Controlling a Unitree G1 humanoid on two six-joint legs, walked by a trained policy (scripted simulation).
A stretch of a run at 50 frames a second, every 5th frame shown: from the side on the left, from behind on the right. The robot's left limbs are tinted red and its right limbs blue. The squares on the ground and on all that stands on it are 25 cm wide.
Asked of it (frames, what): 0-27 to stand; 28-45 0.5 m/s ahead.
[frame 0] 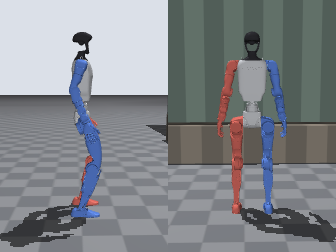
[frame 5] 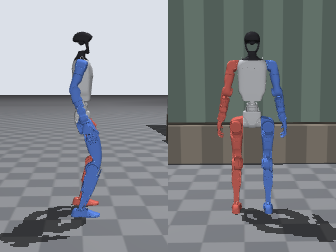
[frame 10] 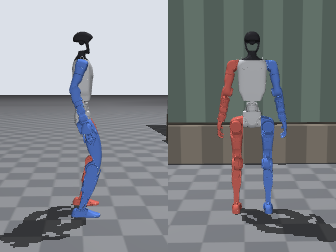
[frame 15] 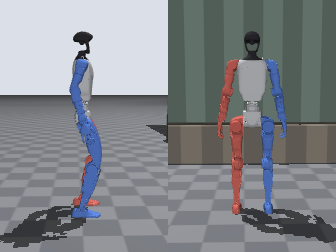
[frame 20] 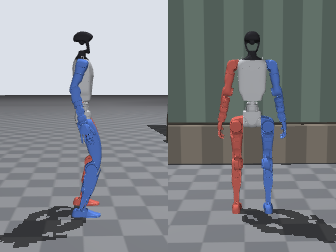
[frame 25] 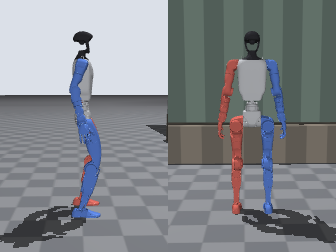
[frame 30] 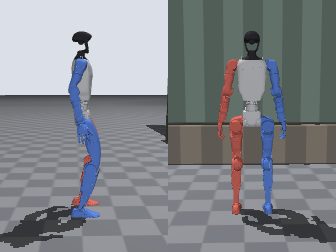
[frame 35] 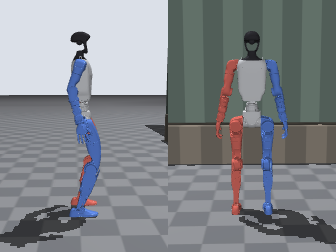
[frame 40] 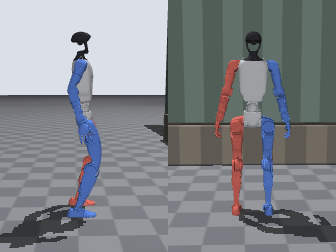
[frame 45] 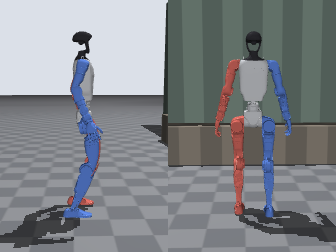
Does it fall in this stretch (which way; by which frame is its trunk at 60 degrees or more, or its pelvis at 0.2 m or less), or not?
no
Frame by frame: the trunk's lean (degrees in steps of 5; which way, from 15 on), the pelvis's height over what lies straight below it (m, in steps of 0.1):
0: 0, 0.8
5: 0, 0.8
10: 0, 0.8
15: 0, 0.8
20: 0, 0.8
25: 0, 0.8
30: 0, 0.8
35: 0, 0.8
40: 5, 0.8
45: 0, 0.8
